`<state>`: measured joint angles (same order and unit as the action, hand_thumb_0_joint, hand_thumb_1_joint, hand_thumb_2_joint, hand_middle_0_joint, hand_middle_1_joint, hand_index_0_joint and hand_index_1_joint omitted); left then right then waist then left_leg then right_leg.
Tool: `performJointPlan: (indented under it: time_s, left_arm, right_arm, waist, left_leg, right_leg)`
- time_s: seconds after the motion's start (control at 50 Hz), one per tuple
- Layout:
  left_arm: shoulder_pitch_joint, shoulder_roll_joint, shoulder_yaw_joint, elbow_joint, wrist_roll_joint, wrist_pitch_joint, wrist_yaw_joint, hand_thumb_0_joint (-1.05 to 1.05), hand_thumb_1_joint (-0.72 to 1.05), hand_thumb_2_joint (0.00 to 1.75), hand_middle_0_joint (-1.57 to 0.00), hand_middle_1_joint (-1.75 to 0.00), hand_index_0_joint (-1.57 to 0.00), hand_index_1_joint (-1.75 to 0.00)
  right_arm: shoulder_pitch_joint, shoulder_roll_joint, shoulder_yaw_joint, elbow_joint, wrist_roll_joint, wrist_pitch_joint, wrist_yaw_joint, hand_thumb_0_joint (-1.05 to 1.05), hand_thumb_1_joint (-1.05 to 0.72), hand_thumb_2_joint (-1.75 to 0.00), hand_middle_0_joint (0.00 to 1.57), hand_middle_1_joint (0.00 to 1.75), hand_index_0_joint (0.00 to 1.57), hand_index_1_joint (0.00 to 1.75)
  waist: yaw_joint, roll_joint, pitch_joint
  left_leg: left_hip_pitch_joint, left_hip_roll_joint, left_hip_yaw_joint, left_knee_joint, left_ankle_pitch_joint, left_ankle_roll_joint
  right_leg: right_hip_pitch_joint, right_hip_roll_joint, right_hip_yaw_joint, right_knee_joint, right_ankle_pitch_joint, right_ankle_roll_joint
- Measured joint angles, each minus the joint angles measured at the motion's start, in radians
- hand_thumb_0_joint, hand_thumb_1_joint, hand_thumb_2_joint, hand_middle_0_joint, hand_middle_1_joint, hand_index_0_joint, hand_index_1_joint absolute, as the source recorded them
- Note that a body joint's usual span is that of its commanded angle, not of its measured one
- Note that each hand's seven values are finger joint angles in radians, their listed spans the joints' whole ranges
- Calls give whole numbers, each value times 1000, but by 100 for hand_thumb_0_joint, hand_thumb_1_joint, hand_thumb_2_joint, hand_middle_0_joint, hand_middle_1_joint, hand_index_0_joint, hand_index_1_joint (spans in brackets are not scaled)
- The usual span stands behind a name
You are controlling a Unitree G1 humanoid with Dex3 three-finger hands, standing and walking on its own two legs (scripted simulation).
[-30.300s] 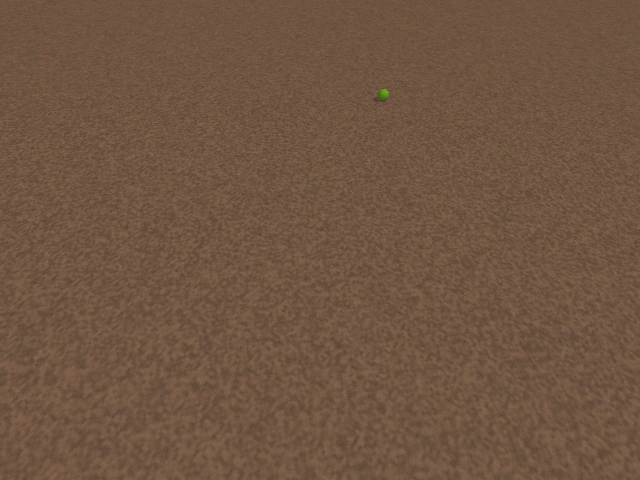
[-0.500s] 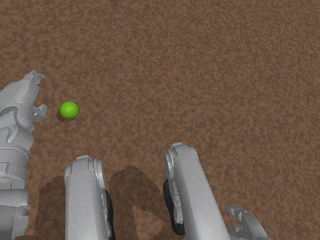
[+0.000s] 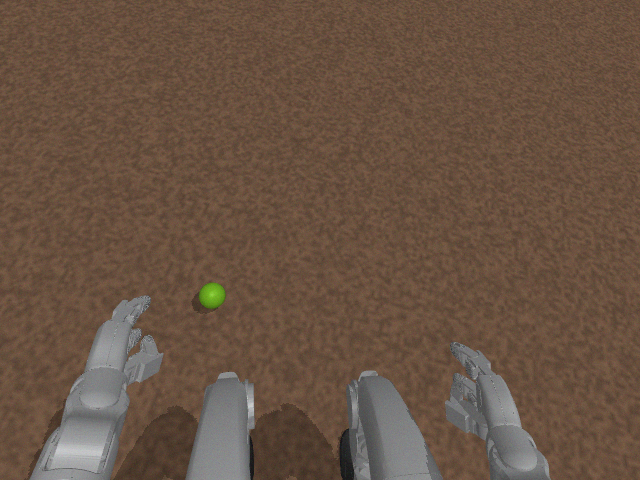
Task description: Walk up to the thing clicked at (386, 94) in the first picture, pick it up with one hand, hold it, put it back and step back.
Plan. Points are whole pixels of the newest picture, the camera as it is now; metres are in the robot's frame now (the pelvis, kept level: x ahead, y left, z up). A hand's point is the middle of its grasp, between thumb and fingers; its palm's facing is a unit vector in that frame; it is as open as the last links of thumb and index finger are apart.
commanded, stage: home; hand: left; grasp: from above
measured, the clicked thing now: (212, 295) +0.53 +0.21 -0.56
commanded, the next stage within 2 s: none
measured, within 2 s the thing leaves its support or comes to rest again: neither
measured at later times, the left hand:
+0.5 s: hand (96, 399) +0.21 +0.19 +0.07, palm faces +0.11 -0.97 -0.20, open 7.4 cm
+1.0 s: hand (101, 412) +0.20 +0.19 +0.07, palm faces +0.10 -0.98 -0.19, open 7.4 cm
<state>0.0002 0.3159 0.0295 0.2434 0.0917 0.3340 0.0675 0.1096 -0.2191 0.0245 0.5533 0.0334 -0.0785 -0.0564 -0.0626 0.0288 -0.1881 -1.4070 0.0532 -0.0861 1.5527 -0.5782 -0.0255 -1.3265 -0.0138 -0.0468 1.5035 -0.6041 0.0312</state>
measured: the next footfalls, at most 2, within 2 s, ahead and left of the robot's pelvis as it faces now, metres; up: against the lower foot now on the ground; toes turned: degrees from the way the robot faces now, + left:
none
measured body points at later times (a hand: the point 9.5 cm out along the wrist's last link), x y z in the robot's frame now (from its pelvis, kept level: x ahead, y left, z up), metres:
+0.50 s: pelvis +0.06 +0.01 +0.12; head +0.08 +0.02 +0.57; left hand +0.21 +0.25 +0.09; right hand +0.22 -0.23 +0.06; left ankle +0.07 +0.13 -0.56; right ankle +0.05 -0.14 -0.56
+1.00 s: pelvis +0.05 +0.00 +0.12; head +0.07 +0.01 +0.57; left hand +0.20 +0.24 +0.09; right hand +0.22 -0.23 +0.06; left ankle +0.07 +0.13 -0.56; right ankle +0.05 -0.14 -0.56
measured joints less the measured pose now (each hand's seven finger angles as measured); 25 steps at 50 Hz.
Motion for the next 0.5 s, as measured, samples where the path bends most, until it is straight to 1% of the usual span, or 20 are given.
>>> performJointPlan:
  time_s: [0.06,0.12,0.2,0.24,0.3,0.4,0.5]
  left_arm:
    - [61,-24,6,-43,-49,30,9,1,90,90,-21,-30,-21,-30]
    - [121,-45,17,-85,-89,57,15,1,90,90,-21,-30,-21,-30]
    - [209,-68,28,-150,-130,89,16,1,90,90,-21,-30,-20,-30]
    - [257,-77,30,-188,-144,101,14,1,90,90,-21,-30,-20,-30]
    - [332,-87,27,-248,-156,117,9,1,91,90,-20,-30,-20,-30]
    - [449,-93,18,-346,-159,129,-4,1,91,90,-20,-30,-20,-30]
    - [516,-92,13,-398,-159,135,-25,1,91,90,-20,-30,-20,-30]
  right_arm:
    - [25,11,13,1,2,-17,-22,1,-91,-89,20,30,20,30]
    - [59,17,24,3,2,-32,-46,1,-91,-89,20,30,20,30]
    - [106,21,32,-1,1,-53,-77,1,-91,-89,20,30,20,30]
    - [130,20,32,-5,0,-63,-90,1,-91,-89,20,30,20,30]
    - [163,16,28,-15,-2,-76,-107,1,-91,-89,20,30,20,30]
    - [197,8,17,-32,-8,-100,-124,1,-91,-89,20,30,20,30]
    - [197,3,9,-39,-15,-122,-129,1,-91,-89,20,30,20,30]
  waist:
    - [-1,-3,5]
    - [-2,-4,7]
    - [-7,-1,10]
    - [-9,2,11]
    - [-8,5,10]
    - [-2,14,2]
    - [11,21,-1]
  left_leg:
    - [101,1,4,-83,13,-2]
    - [202,2,7,-167,27,-2]
    - [332,3,10,-274,47,-1]
    - [395,4,13,-325,57,0]
    - [484,4,19,-397,72,3]
    - [595,3,27,-484,89,7]
    - [657,-1,31,-524,96,10]
  right_leg:
    - [101,-1,-2,-85,15,-1]
    - [203,-1,-5,-171,31,-3]
    - [336,-1,-9,-286,55,-4]
    - [400,0,-10,-342,68,-3]
    - [490,-1,-9,-419,87,-1]
    - [603,-2,-6,-515,111,3]
    - [667,-6,-5,-558,119,6]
